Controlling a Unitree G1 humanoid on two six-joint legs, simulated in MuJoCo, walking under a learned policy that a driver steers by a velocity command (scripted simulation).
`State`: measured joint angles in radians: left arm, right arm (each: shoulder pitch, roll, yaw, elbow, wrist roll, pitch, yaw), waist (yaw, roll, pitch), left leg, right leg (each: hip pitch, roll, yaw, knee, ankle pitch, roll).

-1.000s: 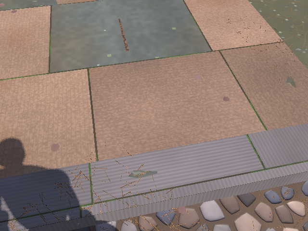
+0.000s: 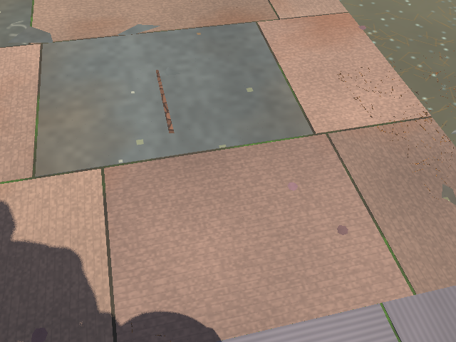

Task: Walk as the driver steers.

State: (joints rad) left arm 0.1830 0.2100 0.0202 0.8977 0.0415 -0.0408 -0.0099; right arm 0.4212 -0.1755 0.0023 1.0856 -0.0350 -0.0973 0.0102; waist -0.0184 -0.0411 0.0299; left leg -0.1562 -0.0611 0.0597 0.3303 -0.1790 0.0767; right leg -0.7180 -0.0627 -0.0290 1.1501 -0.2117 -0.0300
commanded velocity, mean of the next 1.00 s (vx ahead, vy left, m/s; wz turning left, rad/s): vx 0.38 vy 0.00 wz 0.00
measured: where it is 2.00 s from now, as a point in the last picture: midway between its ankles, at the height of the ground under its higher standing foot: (214, 211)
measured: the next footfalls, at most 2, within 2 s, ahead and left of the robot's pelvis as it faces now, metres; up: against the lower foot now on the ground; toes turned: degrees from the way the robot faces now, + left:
right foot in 0.18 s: +0.12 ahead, -0.11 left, +0.00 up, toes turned -4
left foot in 0.64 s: +0.35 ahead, +0.14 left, +0.10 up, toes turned +8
